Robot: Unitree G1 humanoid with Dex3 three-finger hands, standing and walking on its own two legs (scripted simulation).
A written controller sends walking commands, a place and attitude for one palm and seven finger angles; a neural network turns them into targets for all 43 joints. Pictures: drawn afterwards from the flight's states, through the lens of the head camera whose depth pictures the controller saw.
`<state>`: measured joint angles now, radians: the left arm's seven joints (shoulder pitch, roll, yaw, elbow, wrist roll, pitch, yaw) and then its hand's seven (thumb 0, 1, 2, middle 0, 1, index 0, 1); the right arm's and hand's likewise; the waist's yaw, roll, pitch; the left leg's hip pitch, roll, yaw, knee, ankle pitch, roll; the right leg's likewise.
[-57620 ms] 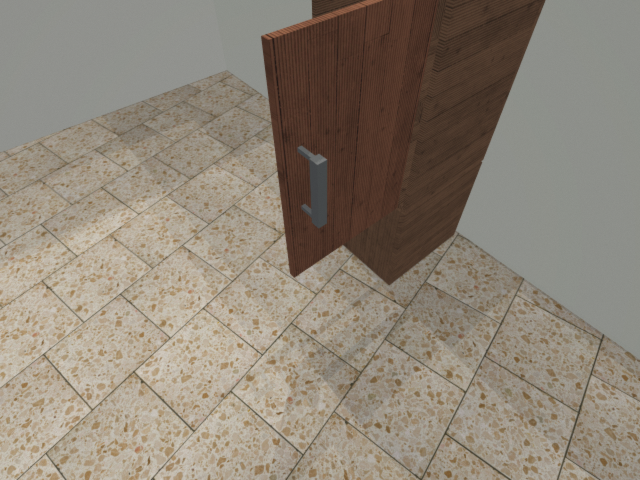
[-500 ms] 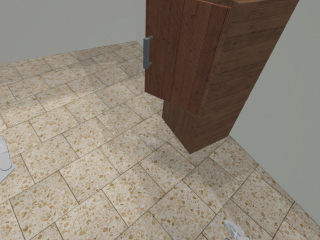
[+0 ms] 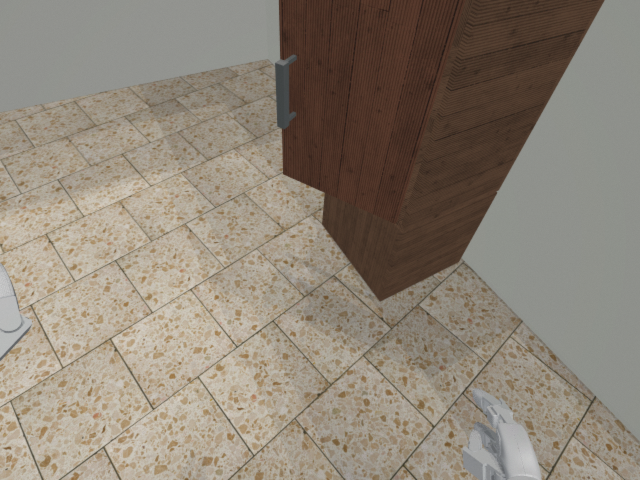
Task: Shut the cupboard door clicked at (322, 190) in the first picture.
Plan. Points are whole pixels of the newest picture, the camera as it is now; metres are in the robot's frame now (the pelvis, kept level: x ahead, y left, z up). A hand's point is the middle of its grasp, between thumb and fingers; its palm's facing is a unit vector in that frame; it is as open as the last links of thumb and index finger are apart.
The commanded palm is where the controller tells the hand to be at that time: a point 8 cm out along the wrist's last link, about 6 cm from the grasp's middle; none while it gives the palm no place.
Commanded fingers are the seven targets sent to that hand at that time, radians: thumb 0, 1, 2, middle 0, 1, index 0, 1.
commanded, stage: stop stepping back and stand still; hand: left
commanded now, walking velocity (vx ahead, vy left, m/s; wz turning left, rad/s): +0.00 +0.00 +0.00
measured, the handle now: (287, 92) +0.97 +0.12 -0.04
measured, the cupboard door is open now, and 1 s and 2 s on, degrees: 30 30 30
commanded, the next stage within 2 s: let the arm hang, fingers relaxed in 0.10 s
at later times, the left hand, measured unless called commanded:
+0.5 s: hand out of the picture +0.03 +0.18 -0.16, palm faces +0.00 -0.99 -0.16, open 7.3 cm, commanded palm none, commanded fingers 0.00 0.90 0.90 -0.20 -0.30 -0.20 -0.30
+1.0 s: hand out of the picture -0.07 +0.22 -0.17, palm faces +0.03 -0.97 -0.24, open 7.4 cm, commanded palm none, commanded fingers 0.00 0.90 0.90 -0.20 -0.30 -0.20 -0.30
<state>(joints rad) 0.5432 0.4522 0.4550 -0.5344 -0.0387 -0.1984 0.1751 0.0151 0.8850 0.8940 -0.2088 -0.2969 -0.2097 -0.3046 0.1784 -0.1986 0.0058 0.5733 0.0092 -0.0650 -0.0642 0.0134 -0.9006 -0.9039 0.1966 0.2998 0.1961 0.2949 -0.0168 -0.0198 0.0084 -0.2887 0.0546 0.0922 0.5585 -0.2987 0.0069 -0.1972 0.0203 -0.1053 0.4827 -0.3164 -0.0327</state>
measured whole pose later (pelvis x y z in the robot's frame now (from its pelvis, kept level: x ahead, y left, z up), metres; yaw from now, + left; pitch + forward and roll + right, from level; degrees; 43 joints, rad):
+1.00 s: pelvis -0.05 +0.03 +0.01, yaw +0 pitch -2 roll -1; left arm 0.31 0.19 0.02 1.12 0.02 0.01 0.02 0.01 0.91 0.89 -0.20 -0.29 -0.20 -0.30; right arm 0.29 -0.17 0.00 1.09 -0.02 0.02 -0.02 0.01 -0.90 -0.90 0.20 0.30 0.20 0.29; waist 0.00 0.02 0.02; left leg -0.23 0.00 0.12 0.42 -0.16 0.06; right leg -0.18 -0.03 -0.08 0.42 -0.21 0.00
